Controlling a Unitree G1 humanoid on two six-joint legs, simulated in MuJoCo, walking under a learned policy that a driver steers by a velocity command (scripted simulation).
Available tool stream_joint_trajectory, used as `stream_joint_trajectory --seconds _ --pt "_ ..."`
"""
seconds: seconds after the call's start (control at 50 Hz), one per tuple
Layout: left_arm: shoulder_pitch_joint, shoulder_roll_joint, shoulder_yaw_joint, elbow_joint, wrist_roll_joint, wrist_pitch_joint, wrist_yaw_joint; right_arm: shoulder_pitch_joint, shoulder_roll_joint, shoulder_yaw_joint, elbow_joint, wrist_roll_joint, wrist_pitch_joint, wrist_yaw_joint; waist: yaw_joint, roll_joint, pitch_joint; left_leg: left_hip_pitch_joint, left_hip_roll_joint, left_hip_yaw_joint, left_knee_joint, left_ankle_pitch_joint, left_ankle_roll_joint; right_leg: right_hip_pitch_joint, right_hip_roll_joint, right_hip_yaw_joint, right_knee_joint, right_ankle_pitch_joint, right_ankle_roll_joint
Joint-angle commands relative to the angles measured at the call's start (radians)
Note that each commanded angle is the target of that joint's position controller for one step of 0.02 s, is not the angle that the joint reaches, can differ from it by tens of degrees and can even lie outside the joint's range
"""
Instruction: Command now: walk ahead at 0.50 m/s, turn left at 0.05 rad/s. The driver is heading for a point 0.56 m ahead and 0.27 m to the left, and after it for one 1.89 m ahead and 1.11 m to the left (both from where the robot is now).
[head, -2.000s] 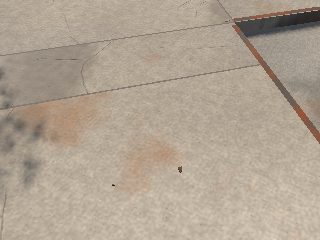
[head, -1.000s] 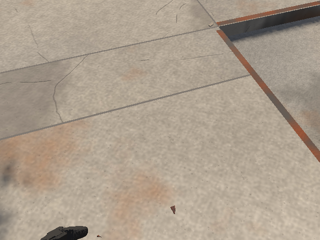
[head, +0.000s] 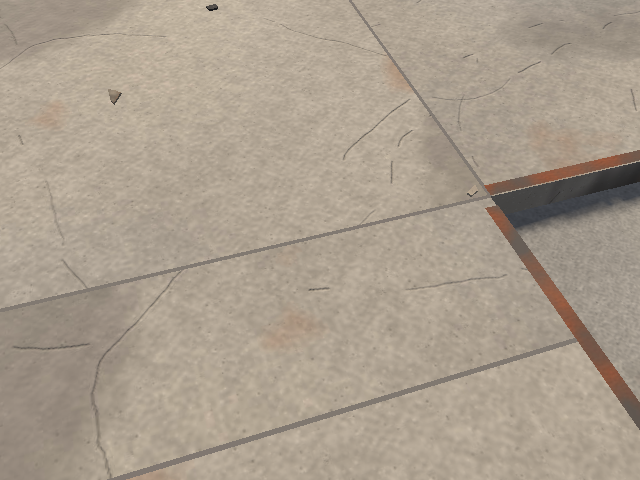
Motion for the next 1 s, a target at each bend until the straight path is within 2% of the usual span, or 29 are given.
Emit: stream_joint_trajectory --seconds 0.02,0.06,0.1,0.14,0.16,0.18,0.2,0.22,0.24,0.26,0.28,0.32,0.34,0.4,0.5,0.6,0.66,0.68,0.7,0.72,0.74,0.76,0.78,0.8,0.82,0.84,0.86,0.92,1.0 --pt "-0.137 0.037 -0.002 -0.084 -0.005 -0.016 -0.014 0.049 -0.161 -0.031 -0.022 0.009 -0.002 -0.007 -0.015 0.096 0.083 -0.022 0.269 -0.130 -0.063 0.214 0.136 0.006 0.032 -0.031 -0.097 0.038 -0.001" --pt "-0.183 0.045 -0.003 -0.110 -0.008 -0.025 -0.026 0.076 -0.164 -0.034 -0.008 0.012 0.011 -0.010 -0.018 0.098 0.100 0.042 0.298 -0.158 -0.018 0.238 0.137 -0.010 0.044 -0.020 -0.145 -0.015 -0.011" --pt "-0.166 0.069 0.003 -0.117 -0.010 -0.037 -0.036 0.064 -0.181 -0.043 -0.010 0.016 0.020 -0.016 0.012 0.115 0.086 0.074 0.322 -0.189 0.035 0.286 0.124 0.046 0.058 -0.012 -0.189 -0.074 -0.026" --pt "-0.048 0.113 0.023 -0.091 -0.008 -0.046 -0.034 0.020 -0.198 -0.049 -0.024 0.018 0.027 -0.017 0.089 0.138 0.018 0.056 0.305 -0.189 0.156 0.481 0.100 0.248 0.103 -0.044 -0.219 -0.117 -0.050" --pt "0.116 0.162 0.049 -0.042 -0.004 -0.049 -0.026 0.005 -0.174 -0.040 -0.035 0.013 0.029 -0.015 0.161 0.124 -0.089 -0.015 0.246 -0.154 0.332 0.543 0.071 0.488 0.105 -0.048 -0.209 -0.098 -0.079" --pt "0.307 0.239 0.069 -0.011 0.015 -0.049 -0.014 0.001 -0.128 -0.022 -0.068 -0.003 0.028 -0.014 0.223 0.024 -0.256 -0.224 0.168 -0.103 0.644 0.290 0.030 0.810 -0.080 0.141 -0.168 -0.093 -0.142" --pt "0.357 0.299 0.079 0.012 0.020 -0.040 -0.018 0.143 0.011 0.014 -0.074 0.011 0.008 -0.008 0.151 -0.262 -0.400 -0.600 0.009 -0.083 0.978 -0.347 -0.029 1.127 -0.318 0.588 -0.279 -0.240 -0.291" --pt "0.346 0.190 0.052 0.002 0.014 -0.038 -0.016 0.094 -0.107 -0.013 -0.060 0.037 -0.006 -0.008 0.182 -0.176 -0.373 -0.692 0.060 -0.202 1.107 -0.389 -0.023 1.078 -0.292 0.643 -0.350 -0.369 -0.270" --pt "0.261 0.137 0.036 -0.014 0.010 -0.040 -0.011 0.002 -0.159 -0.029 -0.089 0.051 -0.010 -0.009 0.174 -0.127 -0.218 -0.753 0.106 -0.182 1.131 -0.307 -0.012 0.945 -0.262 0.478 -0.368 -0.354 -0.218" --pt "0.187 0.109 0.025 -0.024 0.012 -0.041 -0.011 -0.042 -0.151 -0.031 -0.096 0.046 -0.007 -0.016 0.145 -0.054 -0.138 -0.719 0.155 -0.162 1.103 -0.216 -0.012 0.797 -0.226 0.360 -0.399 -0.290 -0.191" --pt "0.138 0.083 0.019 -0.024 0.017 -0.043 -0.013 -0.063 -0.139 -0.038 -0.100 0.033 0.002 -0.020 0.118 -0.038 -0.076 -0.677 0.182 -0.160 1.054 -0.158 -0.012 0.674 -0.193 0.269 -0.438 -0.238 -0.176" --pt "0.101 0.062 0.015 -0.015 0.028 -0.047 -0.013 -0.031 -0.092 -0.042 -0.102 0.034 0.030 -0.016 0.069 -0.067 -0.033 -0.590 0.215 -0.163 1.004 -0.103 -0.008 0.551 -0.157 0.146 -0.502 -0.195 -0.163" --pt "0.103 0.069 0.018 -0.008 0.026 -0.049 -0.011 -0.034 -0.073 -0.041 -0.110 0.035 0.042 -0.015 0.059 -0.058 -0.016 -0.591 0.223 -0.159 0.985 -0.093 -0.010 0.525 -0.156 0.103 -0.524 -0.165 -0.170" --pt "0.120 0.107 0.031 0.006 0.029 -0.052 0.004 -0.092 -0.073 -0.046 -0.150 0.024 0.062 -0.013 0.052 -0.021 0.023 -0.665 0.228 -0.169 0.899 0.016 -0.025 0.520 -0.159 0.002 -0.559 -0.089 -0.179" --pt "0.154 0.142 0.042 0.013 0.025 -0.040 0.023 -0.234 -0.062 -0.036 -0.204 0.016 0.053 0.017 0.089 -0.001 0.059 -0.664 0.206 -0.104 0.635 0.230 -0.032 0.564 -0.130 -0.156 -0.572 -0.037 -0.151" --pt "0.235 0.176 0.055 0.030 0.003 -0.011 0.026 -0.379 -0.063 -0.025 -0.281 0.017 0.055 0.047 0.135 0.004 0.105 -0.694 0.180 -0.030 0.490 0.163 -0.002 0.723 -0.175 -0.221 -0.513 0.027 -0.133" --pt "0.212 0.214 0.066 0.019 -0.011 0.009 0.027 -0.340 -0.105 -0.043 -0.305 0.019 0.060 0.058 0.082 -0.039 0.049 -0.564 0.104 0.045 0.467 0.016 0.047 0.783 -0.186 -0.261 -0.352 0.417 -0.104" --pt "0.196 0.226 0.069 0.013 -0.016 0.017 0.028 -0.252 -0.136 -0.061 -0.291 0.023 0.062 0.058 0.027 -0.049 -0.006 -0.444 0.059 0.074 0.455 -0.017 0.071 0.775 -0.175 -0.278 -0.216 0.565 -0.090" --pt "0.177 0.224 0.066 0.005 -0.020 0.024 0.028 -0.096 -0.186 -0.092 -0.251 0.026 0.061 0.050 -0.060 -0.029 -0.086 -0.221 0.006 0.086 0.383 0.043 0.107 0.707 -0.136 -0.305 -0.006 0.581 -0.058" --pt "0.188 0.190 0.052 -0.014 0.002 0.019 0.030 0.065 -0.285 -0.132 -0.211 0.026 0.069 0.028 -0.116 0.079 -0.176 0.083 0.103 -0.112 0.348 0.040 0.164 0.457 -0.093 -0.310 0.311 0.282 -0.003" --pt "0.259 0.031 0.006 -0.073 0.034 -0.012 0.018 0.025 -0.386 -0.140 -0.218 0.028 0.060 0.024 0.021 0.322 -0.239 0.356 0.339 -0.687 0.232 -0.111 0.338 0.018 0.120 -0.192 0.637 -0.625 0.054" --pt "0.159 0.103 0.012 -0.095 -0.011 -0.058 0.005 0.066 -0.312 -0.114 -0.249 0.012 0.045 0.031 -0.045 0.204 -0.340 0.408 0.402 -0.894 0.090 -0.193 0.365 -0.097 0.139 0.035 0.740 -0.666 0.034" --pt "0.075 0.139 0.022 -0.120 -0.045 -0.079 -0.003 0.037 -0.249 -0.096 -0.240 0.005 0.031 0.034 -0.052 0.156 -0.211 0.344 0.381 -0.752 0.081 -0.102 0.316 -0.189 0.095 0.039 0.727 -0.570 0.005" --pt "0.074 0.133 0.019 -0.110 -0.030 -0.088 0.002 -0.024 -0.211 -0.084 -0.251 0.012 0.023 0.033 -0.012 0.089 -0.142 0.205 0.336 -0.618 0.094 -0.012 0.277 -0.151 0.048 0.043 0.644 -0.481 -0.013" --pt "0.084 0.142 0.028 -0.094 -0.001 -0.086 0.009 -0.107 -0.175 -0.074 -0.271 0.011 0.022 0.031 0.034 0.060 -0.095 0.056 0.295 -0.515 0.090 0.082 0.249 -0.066 0.014 0.046 0.554 -0.424 -0.010" --pt "0.106 0.155 0.037 -0.088 0.007 -0.072 0.009 -0.153 -0.149 -0.063 -0.292 0.002 0.021 0.026 0.069 0.070 -0.080 -0.039 0.268 -0.460 0.069 0.152 0.237 0.010 -0.007 0.054 0.502 -0.389 -0.005" --pt "0.112 0.152 0.040 -0.092 0.010 -0.057 0.008 -0.161 -0.153 -0.062 -0.299 -0.001 0.020 0.022 0.084 0.074 -0.073 -0.093 0.258 -0.443 0.048 0.189 0.238 0.051 -0.009 0.052 0.461 -0.372 0.006" --pt "0.054 0.112 0.031 -0.122 0.027 -0.032 0.013 -0.117 -0.197 -0.072 -0.292 0.008 0.014 0.001 0.082 0.061 -0.034 -0.174 0.226 -0.365 0.020 0.285 0.238 0.052 0.013 0.025 0.300 -0.272 0.051" --pt "-0.089 0.080 0.015 -0.168 0.021 -0.035 0.003 -0.058 -0.202 -0.073 -0.281 0.015 0.022 -0.017 0.028 0.108 0.004 -0.212 0.159 -0.301 0.030 0.199 0.179 0.092 0.074 0.014 -0.007 -0.016 0.066"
